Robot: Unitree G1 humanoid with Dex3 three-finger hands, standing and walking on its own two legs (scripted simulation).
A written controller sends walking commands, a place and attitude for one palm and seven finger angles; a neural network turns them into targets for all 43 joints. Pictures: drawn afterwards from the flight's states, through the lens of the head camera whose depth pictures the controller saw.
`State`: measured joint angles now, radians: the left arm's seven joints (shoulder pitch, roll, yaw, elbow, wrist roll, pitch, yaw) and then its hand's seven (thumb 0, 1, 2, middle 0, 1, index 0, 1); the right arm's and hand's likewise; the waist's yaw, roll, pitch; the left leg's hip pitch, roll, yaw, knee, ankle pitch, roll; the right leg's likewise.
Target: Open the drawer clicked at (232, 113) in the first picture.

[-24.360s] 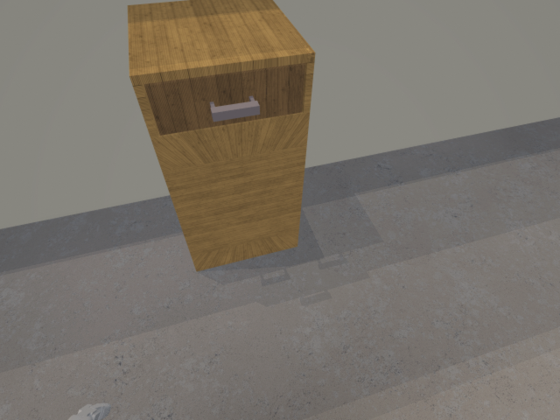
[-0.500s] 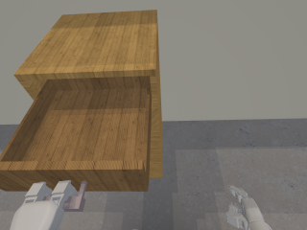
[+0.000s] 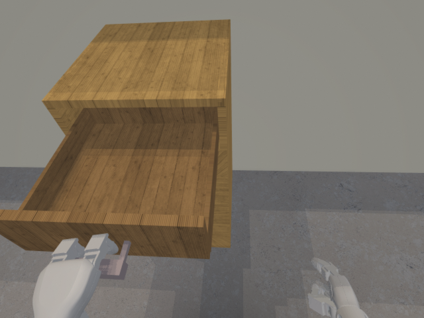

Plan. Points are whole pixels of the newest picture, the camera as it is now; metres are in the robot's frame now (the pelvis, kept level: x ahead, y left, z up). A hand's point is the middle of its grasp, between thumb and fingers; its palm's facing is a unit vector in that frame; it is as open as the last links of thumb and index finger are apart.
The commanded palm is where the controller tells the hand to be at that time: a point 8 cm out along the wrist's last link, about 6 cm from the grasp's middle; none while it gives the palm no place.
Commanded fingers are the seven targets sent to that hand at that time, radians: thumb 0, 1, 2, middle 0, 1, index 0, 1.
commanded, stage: lift the hand off the handle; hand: left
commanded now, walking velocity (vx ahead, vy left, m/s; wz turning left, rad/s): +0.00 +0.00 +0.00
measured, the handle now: (95, 256) +0.21 +0.24 +0.03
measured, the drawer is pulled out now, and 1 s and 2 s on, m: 0.30 0.29 0.29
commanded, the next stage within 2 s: draw the hand back to the body in 1.60 s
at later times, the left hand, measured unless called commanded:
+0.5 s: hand (91, 279) +0.17 +0.24 +0.02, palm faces -0.01 -0.11 -0.99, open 13.5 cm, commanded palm +0.16 +0.23 +0.09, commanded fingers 0.00 -0.50 0.30 -0.30 -1.20 -0.30 -1.20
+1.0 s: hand (74, 261) +0.18 +0.23 +0.10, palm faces +0.07 -0.16 -0.98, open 13.4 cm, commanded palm +0.15 +0.23 +0.17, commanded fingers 0.00 -0.50 0.30 -0.30 -1.20 -0.30 -1.20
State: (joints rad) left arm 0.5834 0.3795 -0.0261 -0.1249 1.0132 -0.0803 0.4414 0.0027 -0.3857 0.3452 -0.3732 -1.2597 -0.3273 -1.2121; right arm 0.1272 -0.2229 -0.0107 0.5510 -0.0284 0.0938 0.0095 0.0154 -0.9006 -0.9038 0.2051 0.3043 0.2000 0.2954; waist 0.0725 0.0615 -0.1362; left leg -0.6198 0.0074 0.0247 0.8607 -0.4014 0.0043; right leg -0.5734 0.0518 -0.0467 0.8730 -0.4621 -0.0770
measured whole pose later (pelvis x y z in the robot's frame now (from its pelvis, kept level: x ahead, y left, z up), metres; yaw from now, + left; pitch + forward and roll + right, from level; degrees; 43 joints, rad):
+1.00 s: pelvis +0.01 +0.02 +0.02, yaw -1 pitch +4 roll +0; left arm 0.61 0.40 -0.07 -0.41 0.94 0.02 0.26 0.00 -0.49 0.30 -0.34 -1.21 -0.40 -1.23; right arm 0.13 -0.24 0.00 0.52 -0.01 0.08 0.04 0.02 -0.90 -0.90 0.20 0.30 0.20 0.30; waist 0.10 0.11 -0.11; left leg -0.42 -0.01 0.04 0.70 -0.36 0.03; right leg -0.37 0.04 -0.02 0.69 -0.40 -0.04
